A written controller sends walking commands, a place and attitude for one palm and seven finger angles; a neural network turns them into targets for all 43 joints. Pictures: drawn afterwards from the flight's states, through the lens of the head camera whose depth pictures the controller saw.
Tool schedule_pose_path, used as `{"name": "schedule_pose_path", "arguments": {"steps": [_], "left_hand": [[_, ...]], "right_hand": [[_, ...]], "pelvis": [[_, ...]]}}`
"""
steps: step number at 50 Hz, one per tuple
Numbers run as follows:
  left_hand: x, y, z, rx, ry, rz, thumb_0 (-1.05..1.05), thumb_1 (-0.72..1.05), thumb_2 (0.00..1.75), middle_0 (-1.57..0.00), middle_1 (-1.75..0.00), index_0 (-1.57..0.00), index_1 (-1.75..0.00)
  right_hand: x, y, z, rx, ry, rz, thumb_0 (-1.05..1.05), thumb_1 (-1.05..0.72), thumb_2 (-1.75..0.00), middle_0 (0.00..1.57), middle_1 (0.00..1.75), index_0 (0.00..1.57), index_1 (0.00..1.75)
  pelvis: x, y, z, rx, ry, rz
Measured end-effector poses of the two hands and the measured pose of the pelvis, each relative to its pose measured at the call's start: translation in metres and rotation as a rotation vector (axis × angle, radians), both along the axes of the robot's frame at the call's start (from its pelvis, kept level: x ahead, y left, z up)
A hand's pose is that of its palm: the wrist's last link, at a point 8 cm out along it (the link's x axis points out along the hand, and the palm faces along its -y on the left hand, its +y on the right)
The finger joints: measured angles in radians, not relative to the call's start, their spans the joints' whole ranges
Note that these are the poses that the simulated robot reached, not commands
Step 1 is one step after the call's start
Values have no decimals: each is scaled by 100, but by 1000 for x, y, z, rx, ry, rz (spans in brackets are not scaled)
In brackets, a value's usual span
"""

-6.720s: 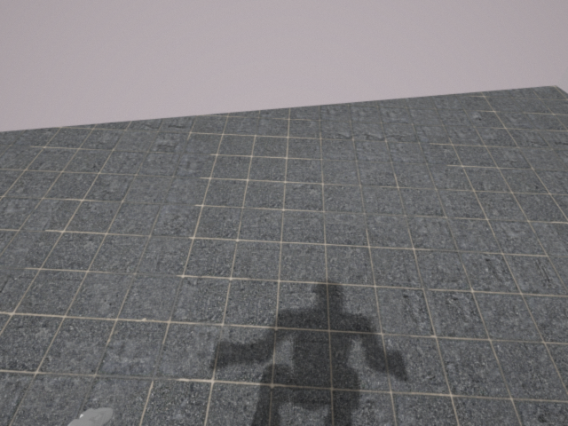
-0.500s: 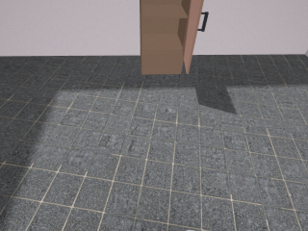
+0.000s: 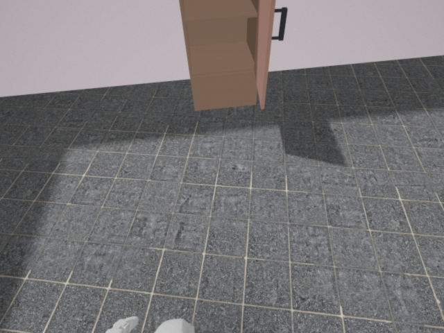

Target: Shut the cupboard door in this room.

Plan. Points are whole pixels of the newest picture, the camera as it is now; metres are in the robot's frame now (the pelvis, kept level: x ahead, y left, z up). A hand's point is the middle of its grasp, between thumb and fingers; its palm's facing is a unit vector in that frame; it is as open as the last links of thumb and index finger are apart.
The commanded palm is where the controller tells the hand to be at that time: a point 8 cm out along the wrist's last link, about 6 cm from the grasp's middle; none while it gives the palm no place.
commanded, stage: turn or walk to find it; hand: left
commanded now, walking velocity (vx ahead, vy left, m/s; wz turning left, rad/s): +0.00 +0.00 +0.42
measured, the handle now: (278, 24) +1.30 -0.23 -0.04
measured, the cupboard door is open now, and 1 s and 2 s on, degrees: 84 84 84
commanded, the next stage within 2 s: stand and wait in 0.10 s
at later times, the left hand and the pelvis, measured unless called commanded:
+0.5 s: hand out of the picture +0.03 +0.21 -0.17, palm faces +0.15 -0.97 -0.21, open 7.4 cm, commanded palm none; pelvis +0.06 +0.03 +0.00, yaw +6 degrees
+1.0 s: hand out of the picture +0.10 +0.23 -0.16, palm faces +0.25 -0.93 -0.26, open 7.4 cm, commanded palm none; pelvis +0.06 +0.01 +0.00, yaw +15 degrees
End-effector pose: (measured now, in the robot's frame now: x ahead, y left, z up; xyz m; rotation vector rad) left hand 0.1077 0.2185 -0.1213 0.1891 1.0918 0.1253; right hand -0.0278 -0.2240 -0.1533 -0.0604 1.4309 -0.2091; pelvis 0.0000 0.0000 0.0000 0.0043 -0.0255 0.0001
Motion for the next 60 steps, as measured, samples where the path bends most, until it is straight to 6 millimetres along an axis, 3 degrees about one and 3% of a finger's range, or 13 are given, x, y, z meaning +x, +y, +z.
{"name": "schedule_pose_path", "arguments": {"steps": [4,9,13,16,22,30,39,48,54,60], "left_hand": [[-7,14,-2,4,33,45,-3,95,90,-21,-30,-20,-30],[-25,33,-18,-17,91,123,-2,93,90,-20,-30,-20,-30],[-48,48,-37,-42,171,184,-1,92,90,-20,-30,-20,-30],[-65,52,-35,-45,250,200,0,91,90,-20,-30,-20,-30],[-85,49,-23,-39,331,214,0,91,90,-20,-30,-20,-30],[-88,32,-19,-19,319,246,0,91,90,-20,-30,-20,-30],[-77,42,-37,-55,258,307,0,90,90,-20,-30,-20,-30],[-38,57,-12,9,163,288,0,91,90,-20,-30,-20,-30],[-21,37,-1,60,86,277,0,91,90,-20,-30,-20,-30],[-39,3,5,33,119,297,0,91,90,-20,-30,-20,-30]], "right_hand": [[68,-5,9,-23,-106,76,0,-91,-90,20,30,20,30],[135,4,19,-56,-193,173,0,-91,-90,20,30,20,30],[172,21,22,-83,-242,239,0,-91,-90,20,30,20,30],[185,35,26,-79,-252,263,0,-91,-90,20,30,20,30],[194,49,24,-40,-239,256,0,-92,-89,20,30,20,30],[187,30,8,-9,-173,241,-1,-93,-89,20,30,20,30],[184,17,11,-82,-102,310,0,-92,-89,20,30,20,30],[180,18,16,-59,-113,333,0,-91,-89,20,30,20,30],[181,5,-2,8,-113,326,0,-91,-89,20,30,20,30],[187,-6,0,35,-97,334,0,-91,-89,20,30,20,30]], "pelvis": [[15,2,2,-12,0,34],[32,13,-2,-27,-2,73],[44,28,-10,-31,0,88],[50,34,-5,-17,4,88],[59,37,3,-7,15,96],[66,24,-2,4,15,137],[64,32,-11,1,22,213],[59,19,1,-4,42,248],[64,-5,-4,25,30,258],[70,-20,4,34,17,277]]}}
